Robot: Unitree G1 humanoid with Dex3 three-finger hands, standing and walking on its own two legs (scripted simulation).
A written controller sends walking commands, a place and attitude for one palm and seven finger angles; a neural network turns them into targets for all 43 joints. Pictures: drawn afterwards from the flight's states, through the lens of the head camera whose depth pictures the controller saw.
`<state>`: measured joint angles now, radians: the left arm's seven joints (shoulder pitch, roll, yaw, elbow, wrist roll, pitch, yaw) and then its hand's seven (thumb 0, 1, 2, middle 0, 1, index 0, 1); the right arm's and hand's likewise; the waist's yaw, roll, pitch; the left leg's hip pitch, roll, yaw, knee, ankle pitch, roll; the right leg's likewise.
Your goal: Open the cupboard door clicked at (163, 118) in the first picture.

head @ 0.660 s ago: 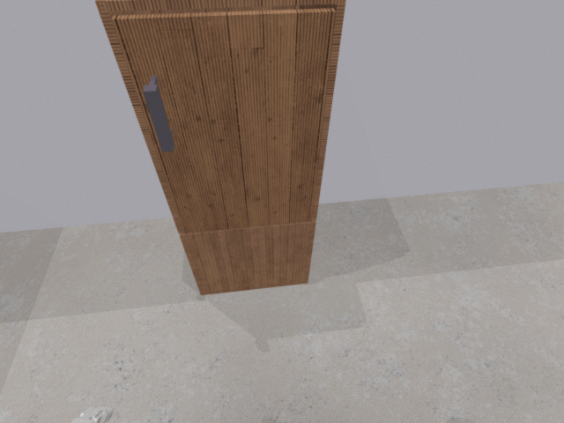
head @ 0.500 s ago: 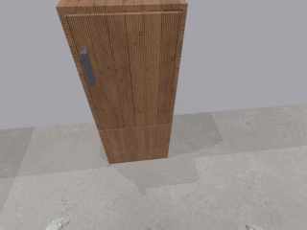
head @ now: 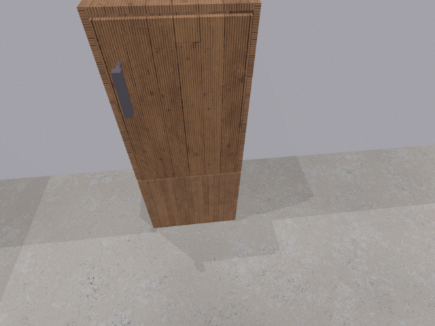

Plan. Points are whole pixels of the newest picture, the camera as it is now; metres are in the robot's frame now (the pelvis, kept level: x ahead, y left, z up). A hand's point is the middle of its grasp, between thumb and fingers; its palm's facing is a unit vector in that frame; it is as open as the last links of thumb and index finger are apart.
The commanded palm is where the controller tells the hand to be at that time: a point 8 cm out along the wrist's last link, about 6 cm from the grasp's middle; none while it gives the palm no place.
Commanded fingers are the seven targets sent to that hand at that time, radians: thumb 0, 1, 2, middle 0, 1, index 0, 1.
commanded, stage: stand and wait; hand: left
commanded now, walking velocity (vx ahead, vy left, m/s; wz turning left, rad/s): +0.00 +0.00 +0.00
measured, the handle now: (124, 90) +0.66 +0.30 +0.08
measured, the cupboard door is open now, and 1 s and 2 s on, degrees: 0 0 0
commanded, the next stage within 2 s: look at it before walking up in 0.22 s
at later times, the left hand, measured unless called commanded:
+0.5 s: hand out of the picture +0.07 +0.24 -0.15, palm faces -0.02 -0.94 -0.33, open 7.4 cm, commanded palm none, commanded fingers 0.00 0.90 0.90 -0.20 -0.30 -0.20 -0.30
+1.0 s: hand out of the picture +0.07 +0.24 -0.15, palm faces -0.01 -0.94 -0.33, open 7.4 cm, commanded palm none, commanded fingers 0.00 0.90 0.90 -0.20 -0.30 -0.20 -0.30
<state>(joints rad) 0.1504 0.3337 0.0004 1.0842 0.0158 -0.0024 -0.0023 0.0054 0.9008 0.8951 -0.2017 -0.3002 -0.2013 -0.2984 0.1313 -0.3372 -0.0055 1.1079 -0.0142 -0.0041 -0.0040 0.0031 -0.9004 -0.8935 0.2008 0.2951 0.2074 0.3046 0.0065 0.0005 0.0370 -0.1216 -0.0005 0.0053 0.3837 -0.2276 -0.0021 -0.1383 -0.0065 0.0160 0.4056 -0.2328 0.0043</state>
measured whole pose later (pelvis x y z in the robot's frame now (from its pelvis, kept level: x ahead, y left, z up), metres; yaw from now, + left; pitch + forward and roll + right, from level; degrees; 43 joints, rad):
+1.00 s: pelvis +0.00 +0.00 +0.00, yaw +0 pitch -2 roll +0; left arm 0.13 0.33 0.00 1.09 0.02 -0.01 0.00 0.00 0.90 0.90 -0.20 -0.30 -0.20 -0.30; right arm 0.12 -0.34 0.00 1.12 -0.01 -0.01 0.00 0.00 -0.90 -0.89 0.20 0.30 0.21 0.30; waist 0.00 0.00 0.03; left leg -0.12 0.01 0.00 0.35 -0.20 -0.01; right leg -0.13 0.00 0.01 0.37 -0.21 0.00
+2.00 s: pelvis +0.09 +0.01 -0.02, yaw +9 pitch +0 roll +1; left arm 0.20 0.17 0.05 1.03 0.03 -0.04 0.00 0.01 0.92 0.90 -0.20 -0.30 -0.20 -0.30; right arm 0.44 -0.13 -0.02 1.17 -0.02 -0.03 -0.03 0.00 -0.90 -0.89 0.20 0.30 0.21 0.30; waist -0.02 0.02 0.05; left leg -0.11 -0.01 -0.02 0.54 -0.41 0.00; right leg -0.32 -0.04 -0.10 0.56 -0.23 -0.03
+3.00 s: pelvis +0.12 +0.00 +0.00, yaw +8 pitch -1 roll -1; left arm 0.28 0.14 0.00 1.11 0.02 -0.01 0.04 0.01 0.91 0.90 -0.20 -0.30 -0.20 -0.30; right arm 0.31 -0.16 -0.02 1.15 -0.02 0.02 -0.02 0.00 -0.91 -0.89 0.20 0.29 0.20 0.30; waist 0.00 0.01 0.04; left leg -0.27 0.07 0.03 0.48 -0.20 -0.03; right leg -0.15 0.02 -0.07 0.42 -0.25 -0.02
